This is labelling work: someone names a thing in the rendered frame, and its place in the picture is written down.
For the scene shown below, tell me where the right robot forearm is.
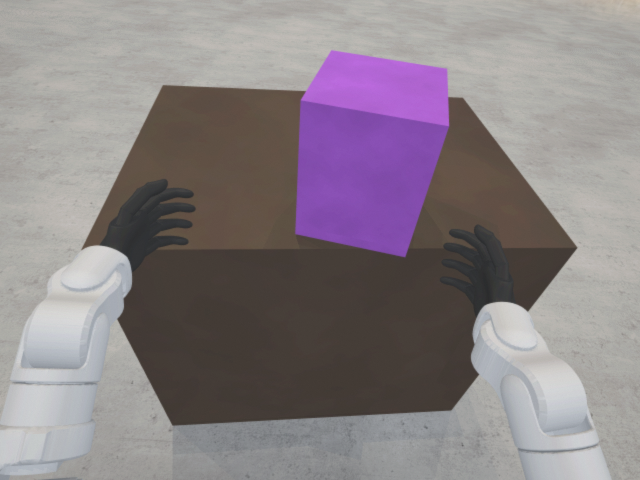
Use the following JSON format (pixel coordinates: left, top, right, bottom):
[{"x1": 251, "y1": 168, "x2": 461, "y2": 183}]
[{"x1": 471, "y1": 302, "x2": 612, "y2": 480}]

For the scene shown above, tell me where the pedestal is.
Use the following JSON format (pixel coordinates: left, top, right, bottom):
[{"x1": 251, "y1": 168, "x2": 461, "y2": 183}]
[{"x1": 81, "y1": 85, "x2": 577, "y2": 426}]

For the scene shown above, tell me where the left robot forearm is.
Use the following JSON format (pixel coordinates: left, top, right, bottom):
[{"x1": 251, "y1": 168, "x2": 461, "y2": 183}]
[{"x1": 0, "y1": 246, "x2": 132, "y2": 480}]

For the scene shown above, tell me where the carton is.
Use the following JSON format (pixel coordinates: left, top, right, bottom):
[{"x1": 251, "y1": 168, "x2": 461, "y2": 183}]
[{"x1": 295, "y1": 50, "x2": 449, "y2": 257}]

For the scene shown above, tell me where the left robot hand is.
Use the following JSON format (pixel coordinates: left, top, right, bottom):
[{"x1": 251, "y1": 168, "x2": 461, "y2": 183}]
[{"x1": 99, "y1": 179, "x2": 196, "y2": 272}]

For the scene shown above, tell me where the right robot hand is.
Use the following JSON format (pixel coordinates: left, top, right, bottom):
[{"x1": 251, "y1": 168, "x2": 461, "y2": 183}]
[{"x1": 440, "y1": 224, "x2": 516, "y2": 318}]

